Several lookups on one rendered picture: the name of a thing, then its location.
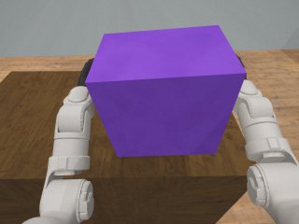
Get robot left forearm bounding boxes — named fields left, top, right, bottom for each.
left=39, top=86, right=95, bottom=215

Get carton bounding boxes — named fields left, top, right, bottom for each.
left=85, top=25, right=247, bottom=158

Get right robot upper arm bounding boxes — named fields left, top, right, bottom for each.
left=247, top=162, right=299, bottom=224

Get pedestal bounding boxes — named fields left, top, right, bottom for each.
left=0, top=71, right=256, bottom=224

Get left robot upper arm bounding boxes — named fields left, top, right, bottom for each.
left=22, top=178, right=94, bottom=224

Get robot left hand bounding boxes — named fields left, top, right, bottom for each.
left=77, top=58, right=94, bottom=87

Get robot right forearm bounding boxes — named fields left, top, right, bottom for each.
left=233, top=79, right=299, bottom=167

